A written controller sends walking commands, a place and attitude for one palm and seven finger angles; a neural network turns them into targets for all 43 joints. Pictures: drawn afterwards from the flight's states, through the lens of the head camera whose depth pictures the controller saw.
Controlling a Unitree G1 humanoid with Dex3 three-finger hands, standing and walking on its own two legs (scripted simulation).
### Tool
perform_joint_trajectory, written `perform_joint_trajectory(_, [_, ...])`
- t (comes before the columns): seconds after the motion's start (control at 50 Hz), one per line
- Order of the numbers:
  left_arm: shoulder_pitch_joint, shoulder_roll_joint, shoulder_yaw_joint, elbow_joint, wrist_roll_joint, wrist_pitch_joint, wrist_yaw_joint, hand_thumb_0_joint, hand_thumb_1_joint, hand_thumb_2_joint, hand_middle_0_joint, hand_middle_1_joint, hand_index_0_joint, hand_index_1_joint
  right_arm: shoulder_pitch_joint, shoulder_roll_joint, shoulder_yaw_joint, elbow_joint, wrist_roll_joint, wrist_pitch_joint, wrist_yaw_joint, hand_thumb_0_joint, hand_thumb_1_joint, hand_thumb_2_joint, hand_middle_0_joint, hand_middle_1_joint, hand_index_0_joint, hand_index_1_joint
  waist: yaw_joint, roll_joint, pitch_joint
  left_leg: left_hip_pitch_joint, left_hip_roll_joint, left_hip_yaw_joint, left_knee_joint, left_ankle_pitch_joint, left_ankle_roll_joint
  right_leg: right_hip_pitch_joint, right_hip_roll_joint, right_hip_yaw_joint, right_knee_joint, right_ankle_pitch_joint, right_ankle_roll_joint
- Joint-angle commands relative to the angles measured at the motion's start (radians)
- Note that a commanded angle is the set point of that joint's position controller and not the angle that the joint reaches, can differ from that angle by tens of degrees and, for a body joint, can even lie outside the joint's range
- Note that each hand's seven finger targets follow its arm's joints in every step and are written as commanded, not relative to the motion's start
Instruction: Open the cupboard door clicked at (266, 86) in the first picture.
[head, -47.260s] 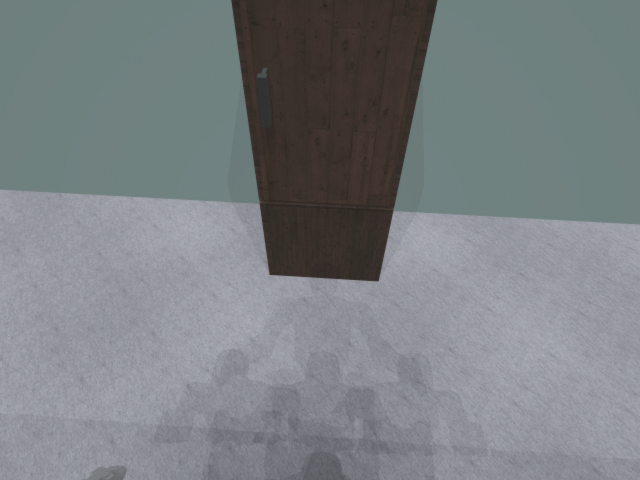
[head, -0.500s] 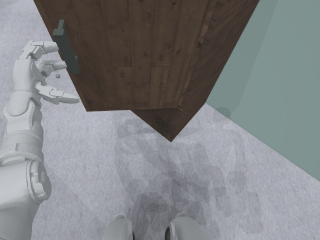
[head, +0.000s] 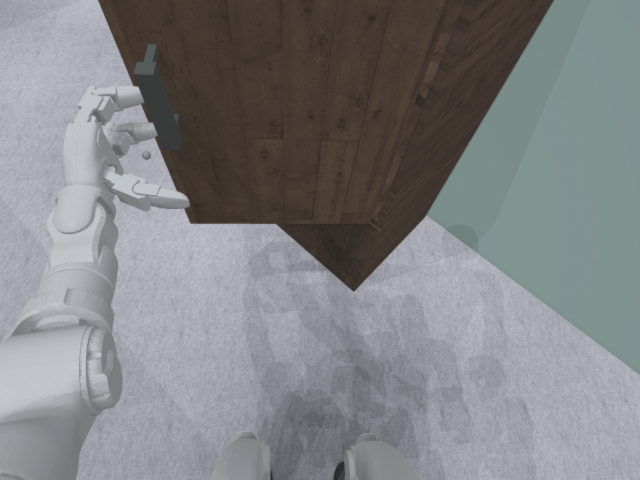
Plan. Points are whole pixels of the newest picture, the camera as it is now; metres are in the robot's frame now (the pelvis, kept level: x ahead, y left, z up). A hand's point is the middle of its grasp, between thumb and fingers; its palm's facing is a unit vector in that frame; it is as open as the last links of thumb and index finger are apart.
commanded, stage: slide the fingers in behind the handle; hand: left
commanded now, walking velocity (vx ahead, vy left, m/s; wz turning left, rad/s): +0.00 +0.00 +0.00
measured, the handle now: (162, 100) +0.58 +0.19 +0.08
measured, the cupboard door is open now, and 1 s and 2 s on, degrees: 45 45 45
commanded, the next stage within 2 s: move the hooked fingers beside the handle in 0.46 s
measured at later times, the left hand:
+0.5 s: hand (146, 153) +0.49 +0.20 +0.08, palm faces +0.07 -1.00 -0.01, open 14.3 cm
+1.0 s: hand (143, 150) +0.50 +0.20 +0.08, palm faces +0.05 -1.00 -0.01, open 14.1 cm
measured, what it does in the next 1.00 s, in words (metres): stands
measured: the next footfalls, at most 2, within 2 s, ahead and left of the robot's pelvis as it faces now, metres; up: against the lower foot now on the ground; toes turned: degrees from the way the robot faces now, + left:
none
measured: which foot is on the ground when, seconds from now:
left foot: down 0.00-1.00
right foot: down 0.00-1.00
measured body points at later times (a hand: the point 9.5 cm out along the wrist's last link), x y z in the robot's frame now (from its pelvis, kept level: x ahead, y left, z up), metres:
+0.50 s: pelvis +0.00 +0.01 +0.00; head +0.12 +0.03 +0.43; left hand +0.48 +0.25 +0.08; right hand +0.03 -0.26 -0.12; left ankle +0.01 +0.10 -0.67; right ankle +0.00 -0.12 -0.67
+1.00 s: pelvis +0.00 +0.01 +0.00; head +0.12 +0.03 +0.43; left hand +0.49 +0.26 +0.08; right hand +0.00 -0.26 -0.12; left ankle +0.01 +0.10 -0.67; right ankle +0.00 -0.12 -0.67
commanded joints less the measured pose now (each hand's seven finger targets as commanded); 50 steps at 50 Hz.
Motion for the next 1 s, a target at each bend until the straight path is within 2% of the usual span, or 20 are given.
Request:
perform_joint_trajectory(0.0, [-0.505,0.027,-0.097,-0.242,0.018,-0.071,-0.045,0.000,-0.500,0.300,-0.300,-1.200,-0.300,-1.200,0.151,-0.168,-0.068,-0.045,-0.007,-0.022,-0.006,0.000,-0.900,-0.900,0.200,0.300,0.200,0.300,-0.076,0.140,-0.438,0.491,-0.006,-0.065,-0.105,0.409,-0.009,0.013,0.038,0.027,-0.097,0.301,-0.019])
perform_joint_trajectory(0.04, [-0.520,0.003,-0.118,-0.262,0.013,-0.075,-0.043,0.000,-0.500,0.300,-0.300,-1.200,-0.300,-1.200,0.151,-0.167,-0.070,-0.040,-0.009,-0.024,-0.002,0.000,-0.900,-0.900,0.200,0.300,0.200,0.300,-0.079,0.163,-0.459,0.526,-0.003,-0.075,-0.100,0.452,-0.016,-0.006,0.039,0.022,-0.090,0.310,-0.019])
perform_joint_trajectory(0.12, [-0.549,-0.010,-0.126,-0.261,0.013,-0.073,-0.032,0.000,-0.500,0.300,-0.300,-1.200,-0.300,-1.200,0.152,-0.168,-0.071,-0.035,-0.010,-0.027,-0.002,0.000,-0.900,-0.900,0.200,0.300,0.200,0.300,-0.095,0.116,-0.440,0.502,-0.006,-0.075,-0.098,0.439,-0.009,0.003,0.040,0.022,-0.092,0.315,-0.018])
perform_joint_trajectory(0.14, [-0.539,0.017,-0.107,-0.253,0.018,-0.074,-0.031,0.000,-0.500,0.300,-0.300,-1.200,-0.300,-1.200,0.147,-0.170,-0.072,-0.032,-0.009,-0.025,-0.002,0.000,-0.900,-0.900,0.200,0.300,0.200,0.300,-0.081,0.135,-0.453,0.502,-0.007,-0.072,-0.096,0.432,-0.012,0.003,0.037,0.025,-0.092,0.312,-0.018])
perform_joint_trajectory(0.16, [-0.538,0.017,-0.107,-0.235,0.019,-0.069,-0.029,0.000,-0.500,0.300,-0.300,-1.200,-0.300,-1.200,0.148,-0.170,-0.069,-0.030,-0.010,-0.025,-0.002,0.000,-0.900,-0.900,0.200,0.300,0.200,0.300,-0.087,0.124,-0.440,0.497,-0.007,-0.074,-0.097,0.431,-0.012,0.000,0.038,0.023,-0.091,0.313,-0.018])
perform_joint_trajectory(0.26, [-0.539,-0.021,-0.138,-0.246,0.020,-0.072,-0.030,0.000,-0.500,0.300,-0.300,-1.200,-0.300,-1.200,0.144,-0.165,-0.069,-0.032,-0.010,-0.024,0.000,0.000,-0.900,-0.900,0.200,0.300,0.200,0.300,-0.084,0.152,-0.443,0.527,-0.003,-0.085,-0.100,0.466,-0.020,-0.024,0.038,0.016,-0.085,0.304,-0.020])
perform_joint_trajectory(0.3, [-0.531,-0.008,-0.122,-0.230,0.021,-0.067,-0.027,0.000,-0.500,0.300,-0.300,-1.200,-0.300,-1.200,0.146,-0.168,-0.071,-0.032,-0.011,-0.023,0.001,0.000,-0.900,-0.900,0.200,0.300,0.200,0.300,-0.085,0.111,-0.437,0.506,-0.004,-0.084,-0.100,0.447,-0.016,-0.008,0.038,0.017,-0.090,0.304,-0.019])
perform_joint_trajectory(0.32, [-0.534,-0.007,-0.123,-0.236,0.022,-0.070,-0.026,0.000,-0.500,0.300,-0.300,-1.200,-0.300,-1.200,0.150,-0.168,-0.070,-0.034,-0.012,-0.023,-0.001,0.000,-0.900,-0.900,0.200,0.300,0.200,0.300,-0.085,0.119,-0.439,0.507,-0.004,-0.088,-0.101,0.450,-0.016,-0.013,0.038,0.016,-0.084,0.299,-0.021])
perform_joint_trajectory(0.34, [-0.548,-0.040,-0.153,-0.235,0.024,-0.069,-0.026,0.000,-0.500,0.300,-0.300,-1.200,-0.300,-1.200,0.140,-0.164,-0.069,-0.034,-0.010,-0.023,0.001,0.000,-0.900,-0.900,0.200,0.300,0.200,0.300,-0.091,0.146,-0.428,0.515,-0.003,-0.086,-0.101,0.437,-0.019,-0.038,0.037,0.016,-0.088,0.286,-0.019])
perform_joint_trajectory(0.36, [-0.559,-0.044,-0.151,-0.233,0.021,-0.067,-0.023,0.000,-0.500,0.300,-0.300,-1.200,-0.300,-1.200,0.144,-0.165,-0.070,-0.030,-0.012,-0.024,0.001,0.000,-0.900,-0.900,0.200,0.300,0.200,0.300,-0.096,0.123,-0.423,0.511,-0.003,-0.089,-0.102,0.425,-0.018,-0.037,0.038,0.014,-0.090,0.282,-0.018])
perform_joint_trajectory(0.42, [-0.574,-0.010,-0.130,-0.212,0.028,-0.064,-0.018,0.000,-0.500,0.300,-0.300,-1.200,-0.300,-1.200,0.152,-0.170,-0.068,-0.028,-0.013,-0.026,-0.001,0.000,-0.900,-0.900,0.200,0.300,0.200,0.300,-0.098,0.114,-0.416,0.486,-0.006,-0.090,-0.103,0.394,-0.014,-0.032,0.037,0.016,-0.088,0.266,-0.021])
perform_joint_trajectory(0.6, [-0.586,-0.017,-0.139,-0.177,0.033,-0.046,-0.026,0.000,-0.500,0.300,-0.300,-1.200,-0.300,-1.200,0.161,-0.171,-0.066,-0.026,-0.016,-0.027,0.000,0.000,-0.900,-0.900,0.200,0.300,0.200,0.300,-0.104,0.132,-0.422,0.479,-0.006,-0.091,-0.099,0.377,-0.016,-0.056,0.035,0.013,-0.086,0.247,-0.021])
perform_joint_trajectory(0.64, [-0.583,0.026,-0.110,-0.169,0.035,-0.045,-0.027,0.000,-0.500,0.300,-0.300,-1.200,-0.300,-1.200,0.164,-0.177,-0.064,-0.027,-0.015,-0.025,-0.002,0.000,-0.900,-0.900,0.200,0.300,0.200,0.300,-0.099,0.138,-0.429,0.477,-0.004,-0.094,-0.097,0.374,-0.016,-0.063,0.034,0.016,-0.084,0.242,-0.021])
perform_joint_trajectory(0.72, [-0.576,0.046,-0.090,-0.181,0.031,-0.045,-0.029,0.000,-0.500,0.300,-0.300,-1.200,-0.300,-1.200,0.170,-0.178,-0.062,-0.035,-0.018,-0.025,-0.001,0.000,-0.900,-0.900,0.200,0.300,0.200,0.300,-0.091,0.144,-0.436,0.475,-0.008,-0.092,-0.104,0.371,-0.014,-0.044,0.037,0.014,-0.086,0.239,-0.023])
perform_joint_trajectory(0.74, [-0.564,0.077,-0.065,-0.191,0.033,-0.049,-0.030,0.000,-0.500,0.300,-0.300,-1.200,-0.300,-1.200,0.172,-0.180,-0.063,-0.036,-0.016,-0.023,-0.001,0.000,-0.900,-0.900,0.200,0.300,0.200,0.300,-0.077,0.148,-0.455,0.485,-0.005,-0.093,-0.103,0.395,-0.017,-0.035,0.037,0.015,-0.082,0.250,-0.024])
perform_joint_trajectory(0.78, [-0.541,0.030,-0.099,-0.184,0.031,-0.044,-0.036,0.000,-0.500,0.300,-0.300,-1.200,-0.300,-1.200,0.164,-0.174,-0.062,-0.043,-0.014,-0.021,0.001,0.000,-0.900,-0.900,0.200,0.300,0.200,0.300,-0.089,0.124,-0.434,0.479,-0.004,-0.089,-0.104,0.389,-0.015,-0.042,0.039,0.012,-0.088,0.248,-0.020])
perform_joint_trajectory(0.86, [-0.538,0.103,-0.044,-0.182,0.034,-0.048,-0.032,0.000,-0.500,0.300,-0.300,-1.200,-0.300,-1.200,0.169,-0.181,-0.060,-0.044,-0.013,-0.017,-0.003,0.000,-0.900,-0.900,0.200,0.300,0.200,0.300,-0.076,0.124,-0.432,0.457,-0.005,-0.085,-0.107,0.368,-0.013,-0.022,0.039,0.017,-0.089,0.243,-0.021])
perform_joint_trajectory(0.94, [-0.516,0.119,-0.028,-0.183,0.031,-0.050,-0.041,0.000,-0.500,0.300,-0.300,-1.200,-0.300,-1.200,0.167,-0.180,-0.058,-0.053,-0.010,-0.015,-0.006,0.000,-0.900,-0.900,0.200,0.300,0.200,0.300,-0.073,0.114,-0.425,0.442,-0.006,-0.076,-0.112,0.359,-0.009,-0.007,0.040,0.020,-0.094,0.244,-0.018])
perform_joint_trajectory(0.96, [-0.491,0.135,-0.014,-0.179,0.031,-0.049,-0.043,0.000,-0.500,0.300,-0.300,-1.200,-0.300,-1.200,0.164,-0.180,-0.058,-0.056,-0.009,-0.014,-0.006,0.000,-0.900,-0.900,0.200,0.300,0.200,0.300,-0.060,0.129,-0.427,0.436,-0.007,-0.071,-0.110,0.359,-0.009,0.001,0.040,0.023,-0.092,0.246,-0.020])
perform_joint_trajectory(0.98, [-0.503,0.142,-0.012,-0.185,0.029,-0.049,-0.046,0.000,-0.500,0.300,-0.300,-1.200,-0.300,-1.200,0.165,-0.181,-0.057,-0.056,-0.009,-0.012,-0.006,0.000,-0.900,-0.900,0.200,0.300,0.200,0.300,-0.067,0.110,-0.422,0.433,-0.006,-0.072,-0.111,0.366,-0.008,0.012,0.040,0.021,-0.092,0.256,-0.019])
